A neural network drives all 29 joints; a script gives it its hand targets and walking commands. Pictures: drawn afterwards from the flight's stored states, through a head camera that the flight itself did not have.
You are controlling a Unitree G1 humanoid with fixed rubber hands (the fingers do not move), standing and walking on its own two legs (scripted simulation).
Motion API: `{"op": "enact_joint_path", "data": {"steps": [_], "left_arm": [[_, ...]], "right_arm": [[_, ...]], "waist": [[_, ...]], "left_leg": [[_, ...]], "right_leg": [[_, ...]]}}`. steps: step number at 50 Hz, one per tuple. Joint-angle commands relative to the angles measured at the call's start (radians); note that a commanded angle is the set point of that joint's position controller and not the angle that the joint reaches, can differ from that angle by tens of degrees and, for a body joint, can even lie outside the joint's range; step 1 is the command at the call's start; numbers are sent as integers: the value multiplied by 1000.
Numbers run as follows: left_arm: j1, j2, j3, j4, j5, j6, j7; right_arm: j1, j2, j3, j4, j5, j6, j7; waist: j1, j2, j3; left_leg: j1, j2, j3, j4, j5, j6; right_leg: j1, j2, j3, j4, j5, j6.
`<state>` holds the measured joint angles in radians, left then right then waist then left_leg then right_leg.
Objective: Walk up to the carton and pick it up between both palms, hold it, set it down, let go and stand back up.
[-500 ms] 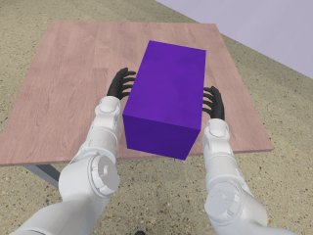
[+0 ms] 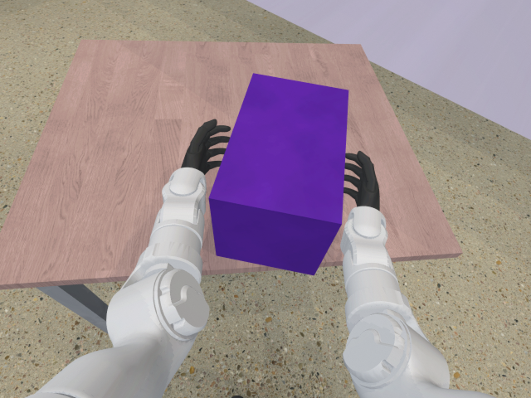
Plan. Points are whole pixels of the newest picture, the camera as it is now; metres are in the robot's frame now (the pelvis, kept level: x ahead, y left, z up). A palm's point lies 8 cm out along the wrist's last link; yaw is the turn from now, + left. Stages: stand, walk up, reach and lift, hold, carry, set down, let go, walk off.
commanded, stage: reach and lift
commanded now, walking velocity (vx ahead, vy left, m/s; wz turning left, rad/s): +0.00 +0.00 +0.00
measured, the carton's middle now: (282, 172) +0.48 +0.02 +0.01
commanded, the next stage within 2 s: none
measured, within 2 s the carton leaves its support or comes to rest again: leaves its support in 1.02 s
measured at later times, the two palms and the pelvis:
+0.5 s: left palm (196, 168) +0.43 +0.16 +0.07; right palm (366, 203) +0.40 -0.11 +0.06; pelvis -0.01 +0.00 +0.00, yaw +0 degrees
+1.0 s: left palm (196, 174) +0.41 +0.16 +0.07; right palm (369, 210) +0.38 -0.11 +0.06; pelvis -0.01 -0.01 +0.00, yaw -1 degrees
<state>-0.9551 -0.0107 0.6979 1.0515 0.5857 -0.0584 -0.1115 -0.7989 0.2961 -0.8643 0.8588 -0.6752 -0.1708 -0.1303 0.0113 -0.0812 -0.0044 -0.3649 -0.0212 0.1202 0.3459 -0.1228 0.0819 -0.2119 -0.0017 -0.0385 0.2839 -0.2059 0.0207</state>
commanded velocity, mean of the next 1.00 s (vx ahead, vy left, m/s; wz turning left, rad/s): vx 0.00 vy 0.00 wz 0.00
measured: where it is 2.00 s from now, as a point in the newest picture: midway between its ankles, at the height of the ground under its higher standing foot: outside the picture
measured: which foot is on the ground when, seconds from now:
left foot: down 0.00-1.00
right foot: down 0.00-1.00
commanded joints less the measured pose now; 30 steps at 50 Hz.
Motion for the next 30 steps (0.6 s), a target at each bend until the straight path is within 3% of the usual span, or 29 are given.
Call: {"op": "enact_joint_path", "data": {"steps": [1,2,3,4,6,7,8,9,10,11,12,13,14,15,16,18,19,20,21,22,23,24,25,26,27,28,30], "left_arm": [[-393,-336,-174,4,12,-10,-44],[-391,-340,-155,27,15,1,-47],[-395,-335,-178,-28,2,-3,-41],[-437,-356,-212,-60,-28,-15,-36],[-407,-334,-178,-15,-9,-20,-36],[-425,-324,-197,-23,-23,-17,-37],[-413,-302,-154,33,-9,-4,-44],[-385,-299,-153,35,-2,-7,-45],[-408,-321,-167,11,-13,-16,-45],[-420,-331,-168,12,-5,-28,-42],[-429,-311,-159,30,-10,-26,-47],[-457,-320,-182,15,-36,-40,-40],[-440,-333,-172,23,-20,-38,-39],[-449,-330,-164,20,-16,-44,-35],[-444,-294,-155,34,-19,-39,-36],[-487,-342,-222,-8,-53,-50,-25],[-477,-343,-199,-19,-41,-52,-23],[-471,-344,-205,13,-46,-48,-23],[-466,-344,-204,0,-36,-42,-19],[-480,-344,-221,6,-33,-47,-19],[-461,-361,-247,-13,-50,-41,-14],[-474,-347,-246,4,-60,-37,-9],[-468,-354,-259,9,-58,-32,-16],[-426,-391,-265,1,-54,-16,-13],[-473,-336,-227,35,-64,-24,-23],[-498,-402,-291,-50,-87,-44,-11],[-469,-345,-242,45,-78,-41,-25]], "right_arm": [[-430,347,227,116,-39,-68,118],[-446,357,225,109,-44,-65,115],[-437,351,240,102,-25,-56,116],[-472,375,257,51,-25,-78,121],[-448,356,243,86,-31,-72,127],[-483,353,273,45,9,-70,126],[-465,335,259,83,-9,-52,127],[-448,369,287,110,-2,-56,130],[-448,370,270,88,-23,-64,127],[-467,374,272,102,-17,-67,128],[-462,372,259,126,-8,-55,130],[-493,355,251,80,-6,-62,129],[-503,361,256,57,-22,-71,124],[-494,348,248,75,-28,-72,123],[-490,353,262,84,-26,-58,122],[-539,370,280,54,0,-79,127],[-494,377,277,99,-11,-83,136],[-530,368,296,75,9,-96,133],[-530,362,288,79,1,-89,128],[-516,350,276,85,2,-99,124],[-520,367,329,84,29,-95,128],[-536,329,301,100,27,-81,126],[-505,330,317,98,33,-85,132],[-524,342,334,74,56,-86,128],[-541,332,325,99,42,-78,118],[-567,337,339,53,42,-92,123],[-540,357,356,103,54,-69,118]], "waist": [[-27,181,-489],[-10,142,-462],[-8,169,-523],[-25,154,-559],[-5,158,-541],[8,138,-544],[-4,123,-505],[13,113,-503],[-5,99,-561],[15,120,-568],[6,108,-536],[-19,109,-580],[-5,99,-588],[-22,120,-600],[10,97,-557],[-11,130,-628],[6,132,-615],[29,156,-629],[23,157,-642],[-6,157,-628],[35,168,-633],[-3,171,-610],[12,179,-582],[22,171,-608],[16,130,-572],[-6,131,-673],[13,88,-621]], "left_leg": [[538,102,-15,66,474,-110],[540,89,-10,72,457,-95],[575,85,-7,81,520,-105],[594,88,-21,96,535,-109],[570,92,-19,79,484,-94],[567,82,-7,88,466,-96],[537,85,-12,64,411,-80],[526,82,-3,60,437,-77],[507,77,6,59,436,-79],[497,80,-11,58,453,-79],[478,78,1,42,394,-73],[470,77,-8,62,396,-76],[474,85,-17,42,371,-79],[478,80,-15,51,402,-83],[477,72,13,48,367,-73],[533,83,-19,65,431,-87],[529,86,-16,62,460,-89],[568,86,-13,74,511,-95],[567,83,-21,87,527,-99],[543,83,-13,68,516,-99],[547,77,-2,73,524,-100],[584,80,-17,68,492,-108],[537,85,-8,73,525,-107],[555,84,-3,66,523,-108],[491,66,17,51,426,-92],[514,75,0,50,470,-98],[456,66,21,30,374,-69]], "right_leg": [[-117,25,-99,-25,75,8],[-129,20,-96,-44,80,5],[-128,19,-103,-37,139,10],[-148,23,-102,-21,150,13],[-154,17,-95,-32,86,18],[-139,18,-91,-24,112,15],[-138,14,-90,-40,77,11],[-115,8,-79,-31,123,22],[-97,11,-76,-19,153,26],[-85,10,-79,-13,173,25],[-106,9,-75,-26,113,23],[-106,15,-77,-3,134,20],[-112,18,-78,-8,122,18],[-106,20,-89,-14,125,14],[-96,8,-79,-17,141,20],[-143,16,-76,-10,152,17],[-140,21,-85,-17,118,13],[-160,23,-88,-17,151,9],[-165,21,-93,-31,165,7],[-151,25,-81,-18,172,4],[-138,26,-78,-24,199,13],[-186,22,-75,-41,143,-2],[-141,22,-87,-24,184,5],[-113,29,-73,-35,198,4],[-94,12,-69,-47,167,8],[-85,29,-68,-20,245,3],[-46,11,-49,-32,206,12]]}}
